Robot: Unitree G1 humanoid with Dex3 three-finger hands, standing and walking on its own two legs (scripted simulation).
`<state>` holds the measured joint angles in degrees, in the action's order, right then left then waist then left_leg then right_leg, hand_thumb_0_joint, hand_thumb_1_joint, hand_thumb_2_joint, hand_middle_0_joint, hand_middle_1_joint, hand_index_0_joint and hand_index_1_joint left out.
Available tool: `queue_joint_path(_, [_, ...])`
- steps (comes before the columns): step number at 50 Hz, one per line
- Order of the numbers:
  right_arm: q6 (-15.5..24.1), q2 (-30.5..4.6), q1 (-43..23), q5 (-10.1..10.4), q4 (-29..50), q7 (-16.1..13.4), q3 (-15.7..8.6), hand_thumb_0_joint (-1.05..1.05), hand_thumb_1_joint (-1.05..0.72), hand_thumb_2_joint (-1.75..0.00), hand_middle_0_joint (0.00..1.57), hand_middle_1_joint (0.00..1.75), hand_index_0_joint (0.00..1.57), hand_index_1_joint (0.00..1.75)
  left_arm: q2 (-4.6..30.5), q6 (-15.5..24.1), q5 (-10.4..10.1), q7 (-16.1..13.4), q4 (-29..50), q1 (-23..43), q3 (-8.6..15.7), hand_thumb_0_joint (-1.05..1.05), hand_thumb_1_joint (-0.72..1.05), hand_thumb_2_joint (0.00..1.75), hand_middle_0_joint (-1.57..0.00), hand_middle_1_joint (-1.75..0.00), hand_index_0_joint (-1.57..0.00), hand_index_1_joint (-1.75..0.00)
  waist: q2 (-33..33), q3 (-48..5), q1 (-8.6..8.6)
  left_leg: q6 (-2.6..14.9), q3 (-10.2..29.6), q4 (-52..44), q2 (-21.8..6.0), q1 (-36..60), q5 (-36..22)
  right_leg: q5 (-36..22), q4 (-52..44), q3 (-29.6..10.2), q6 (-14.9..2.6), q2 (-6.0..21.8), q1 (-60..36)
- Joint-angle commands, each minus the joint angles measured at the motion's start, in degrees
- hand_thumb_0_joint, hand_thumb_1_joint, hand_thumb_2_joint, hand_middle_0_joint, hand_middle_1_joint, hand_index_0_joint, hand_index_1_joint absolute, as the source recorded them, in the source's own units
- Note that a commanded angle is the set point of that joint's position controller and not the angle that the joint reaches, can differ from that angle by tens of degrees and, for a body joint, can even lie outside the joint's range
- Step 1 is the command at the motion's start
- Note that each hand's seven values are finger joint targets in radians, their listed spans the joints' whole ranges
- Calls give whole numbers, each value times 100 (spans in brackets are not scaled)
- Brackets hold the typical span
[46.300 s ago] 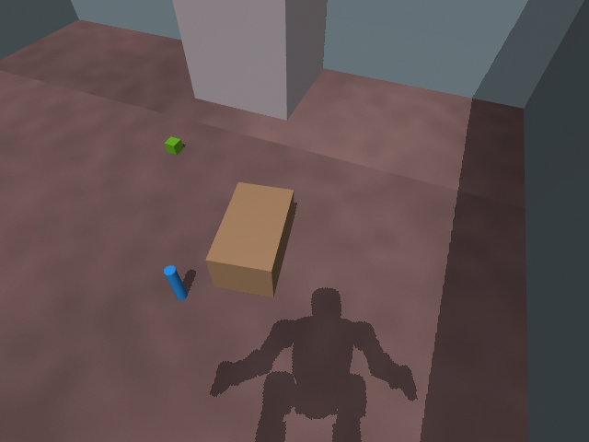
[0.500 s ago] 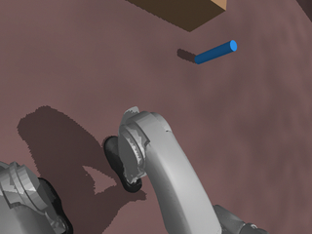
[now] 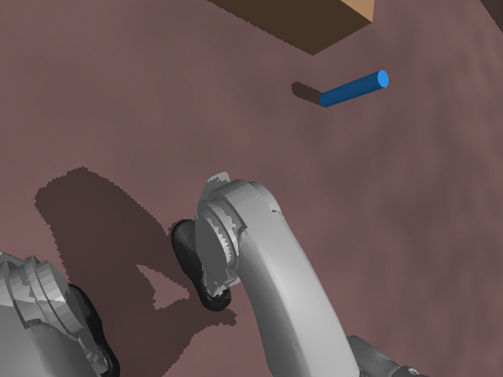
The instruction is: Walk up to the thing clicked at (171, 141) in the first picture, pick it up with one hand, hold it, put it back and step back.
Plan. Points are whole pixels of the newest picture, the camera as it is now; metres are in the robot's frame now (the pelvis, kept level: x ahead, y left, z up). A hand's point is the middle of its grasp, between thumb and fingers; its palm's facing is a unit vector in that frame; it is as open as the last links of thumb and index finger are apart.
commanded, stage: settle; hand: left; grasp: from above
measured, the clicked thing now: out of the picture +0.44 +0.36 -0.30
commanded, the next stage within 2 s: lift in 0.60 s
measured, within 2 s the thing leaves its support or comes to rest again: leaves its support in 0.14 s
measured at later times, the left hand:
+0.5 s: hand out of the picture +0.42 +0.38 -0.19, palm faces -0.20 -0.37 -0.91, open 8.8 cm
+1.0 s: hand out of the picture +0.43 +0.36 -0.11, palm faces -0.17 -0.37 -0.92, open 8.8 cm
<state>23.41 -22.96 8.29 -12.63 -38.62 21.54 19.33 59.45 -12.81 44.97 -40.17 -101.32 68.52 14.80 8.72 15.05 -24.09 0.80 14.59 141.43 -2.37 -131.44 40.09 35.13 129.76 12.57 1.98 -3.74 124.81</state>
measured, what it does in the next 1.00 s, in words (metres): stands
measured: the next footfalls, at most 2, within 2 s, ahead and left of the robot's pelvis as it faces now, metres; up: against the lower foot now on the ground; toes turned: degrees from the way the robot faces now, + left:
none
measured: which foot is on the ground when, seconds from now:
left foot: down 0.00-1.00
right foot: down 0.00-1.00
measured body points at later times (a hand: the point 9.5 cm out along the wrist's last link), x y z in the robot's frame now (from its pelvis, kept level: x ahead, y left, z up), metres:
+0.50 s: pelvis +0.01 +0.00 +0.00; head +0.26 +0.10 +0.36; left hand +0.43 +0.39 -0.14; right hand +0.05 -0.25 -0.07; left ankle +0.07 +0.12 -0.30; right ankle +0.13 -0.11 -0.30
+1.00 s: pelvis +0.01 -0.01 +0.02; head +0.24 +0.06 +0.41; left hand +0.44 +0.38 -0.06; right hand +0.08 -0.27 -0.09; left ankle +0.07 +0.12 -0.30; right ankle +0.13 -0.11 -0.30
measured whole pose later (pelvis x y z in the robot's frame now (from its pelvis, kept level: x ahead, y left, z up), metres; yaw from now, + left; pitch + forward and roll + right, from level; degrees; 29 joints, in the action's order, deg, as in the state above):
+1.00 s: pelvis +0.01 -0.01 +0.02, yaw +8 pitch +36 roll -6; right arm 15.8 -18.8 11.4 -6.6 -48.2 16.2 3.6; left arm 37.1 -21.5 46.1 -25.7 -83.3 60.9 13.3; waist -2.9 -5.2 -14.3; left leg 0.1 5.7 133.8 -2.2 -130.0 40.1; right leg 37.9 129.3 5.2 0.0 -1.8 127.8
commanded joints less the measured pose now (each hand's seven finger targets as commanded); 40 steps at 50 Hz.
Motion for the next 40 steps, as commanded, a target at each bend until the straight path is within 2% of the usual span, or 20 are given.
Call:
queue_joint_path(1, [-19, -1902, 1424, 110, -259, 0, -506, 0, -91, -90, 20, 30, 20, 30, 1309, -15, 95, -165, 793, 1253, -21, 0, 61, 45, -107, -39, -107, -39, -3458, -4181, -249, -117, -351, -1486, -256, 3011, -1518, -1519, -1113, 284, -291, -206, -2412])
queue_joint_path(5, [-76, -1857, 1490, 172, -303, -18, -666, 0, -91, -90, 20, 30, 20, 30, 1282, -82, 200, 25, 1426, 1275, -15, 0, 62, 49, -108, -40, -108, -40, -3853, -4481, -93, -166, -398, -1558, -241, 3284, -1643, -1548, -1010, 275, -343, -177, -2313])
queue_joint_path(8, [-116, -1768, 1393, 235, -268, -73, -761, 0, -91, -90, 20, 30, 20, 30, 1108, -112, 246, 96, 1823, 1416, -111, 0, 62, 50, -109, -40, -109, -40, -4034, -4653, -14, -169, -434, -1672, -216, 3317, -1405, -1367, -1016, 234, -381, -190, -2190])
queue_joint_path(11, [-209, -1698, 1564, 256, -391, -71, -910, 0, -91, -90, 20, 30, 20, 30, 1047, -236, 288, 154, 1986, 1097, 54, 0, 62, 51, -108, -40, -108, -40, -3864, -4892, 128, -131, -574, -1592, -173, 3227, -1561, -1526, -1077, 163, -363, -190, -2322])
queue_joint_path(12, [-213, -1630, 1420, 297, -317, -68, -931, 0, -90, -90, 20, 30, 20, 30, 631, -300, 205, 183, 1867, 1016, -83, 0, 61, 48, -105, -42, -106, -41, -3803, -4995, 206, -148, -590, -1640, -165, 3179, -1561, -1505, -1049, 171, -380, -188, -2275])
queue_joint_path(13, [-223, -1590, 1588, 306, -471, -74, -1000, 0, -90, -90, 20, 30, 20, 30, 662, -324, 175, 226, 2093, 1050, -32, 0, 59, 52, -105, -42, -105, -42, -3862, -5039, 206, -147, -600, -1674, -149, 3263, -1658, -1589, -1045, 159, -375, -178, -2226])
queue_joint_path(16, [-243, -1511, 1544, 379, -444, -72, -1092, 0, -90, -90, 20, 30, 20, 30, 132, -493, 124, 437, 1685, 649, -225, 0, 56, 52, -103, -43, -103, -43, -3408, -4859, 272, -81, -665, -1665, -100, 2847, -1471, -1433, -1096, 83, -357, -197, -2083])
queue_joint_path(18, [-270, -1489, 1703, 377, -679, -100, -1215, 0, -90, -90, 20, 30, 20, 30, 235, -508, 176, 544, 1826, 664, -128, 0, 57, 55, -104, -43, -103, -44, -3307, -4795, 337, -49, -685, -1672, -70, 2652, -1383, -1332, -1093, 17, -344, -185, -1954])
queue_joint_path(19, [-261, -1427, 1612, 401, -585, -97, -1214, 0, -90, -90, 20, 30, 20, 30, -14, -524, 153, 596, 1832, 749, -264, 0, 58, 53, -105, -42, -104, -43, -3185, -4803, 381, -21, -695, -1665, -59, 2482, -1270, -1202, -1120, -8, -347, -187, -1869])
queue_joint_path(20, [-282, -1472, 1776, 391, -791, -126, -1291, 0, -90, -90, 20, 30, 20, 30, 223, -542, 182, 597, 1725, 664, -43, 0, 58, 55, -105, -42, -104, -43, -3016, -4766, 358, -14, -687, -1645, -57, 2499, -1274, -1204, -1119, -18, -331, -167, -1814])
queue_joint_path(22, [-256, -1414, 1740, 398, -744, -125, -1310, 0, -90, -90, 20, 30, 20, 30, -288, -501, 184, 686, 1841, 954, -295, 0, 60, 58, -106, -46, -105, -46, -3053, -4740, 295, -30, -672, -1725, -22, 2515, -1187, -1103, -1059, -17, -356, -140, -1572])
queue_joint_path(25, [-233, -1469, 1761, 405, -843, -188, -1397, 0, -89, -90, 20, 30, 20, 30, -186, -480, 297, 713, 1968, 1198, -272, 0, 62, 60, -109, -47, -108, -48, -3005, -4827, 344, -54, -656, -1857, -12, 2731, -1025, -937, -1048, -36, -377, -120, -1427])
queue_joint_path(28, [-196, -1439, 1669, 417, -852, -263, -1431, 0, -89, -90, 20, 30, 20, 30, -421, -480, 377, 665, 1807, 1446, -463, 0, 62, 64, -110, -47, -108, -49, -2981, -4855, 314, -53, -712, -1977, 23, 2740, -519, -481, -1152, -105, -397, -108, -1366])
queue_joint_path(31, [-216, -1392, 1631, 429, -875, -370, -1479, 0, -89, -90, 20, 30, 20, 30, -200, -520, 342, 535, 1965, 1596, -287, 0, 61, 62, -109, -46, -107, -47, -3075, -5236, 500, -68, -824, -2043, 54, 2925, -420, -313, -1238, -197, -409, -72, -1400])
queue_joint_path(33, [-233, -1287, 1608, 407, -926, -406, -1482, 0, -89, -90, 20, 30, 20, 30, -428, -553, 272, 503, 2022, 1748, -355, 0, 58, 62, -107, -46, -105, -47, -3192, -5442, 487, -80, -933, -2048, 64, 3011, -592, -473, -1239, -233, -415, -48, -1461])
queue_joint_path(34, [-260, -1286, 1616, 432, -962, -424, -1509, 0, -89, -90, 20, 30, 20, 30, -409, -576, 254, 485, 2007, 1744, -303, 0, 56, 62, -105, -45, -103, -48, -3144, -5501, 533, -70, -956, -1997, 62, 2988, -707, -583, -1227, -242, -412, -29, -1446])
queue_joint_path(35, [-276, -1269, 1576, 423, -952, -453, -1512, 0, -90, -90, 20, 30, 20, 30, -159, -587, 275, 483, 2072, 1795, -224, 0, 58, 61, -106, -46, -105, -48, -3175, -5677, 592, -64, -1027, -2001, 72, 2931, -818, -669, -1223, -304, -403, -40, -1651])
queue_joint_path(36, [-313, -1212, 1616, 427, -977, -465, -1509, 0, -93, -91, 20, 30, 20, 30, -130, -613, 280, 485, 2063, 1755, -149, 0, 66, 53, -114, -47, -113, -46, -3110, -5739, 636, -28, -1119, -1869, 83, 2821, -1020, -860, -1245, -360, -378, -36, -1761])
queue_joint_path(38, [-380, -1144, 1659, 441, -1024, -477, -1561, 0, -91, -90, 20, 30, 20, 30, -69, -689, 281, 545, 2280, 1651, -44, 0, 66, 50, -111, -42, -111, -42, -3042, -6087, 779, 1, -1218, -1769, 91, 2853, -1415, -1246, -1214, -432, -352, -23, -2054])
queue_joint_path(40, [-441, -1088, 1623, 507, -1020, -476, -1618, 0, -91, -90, 20, 30, 20, 30, -255, -806, 236, 641, 2247, 1481, -79, 0, 65, 47, -111, -38, -111, -38, -3004, -6225, 832, 27, -1253, -1771, 103, 2915, -1646, -1498, -1198, -466, -342, 8, -2149])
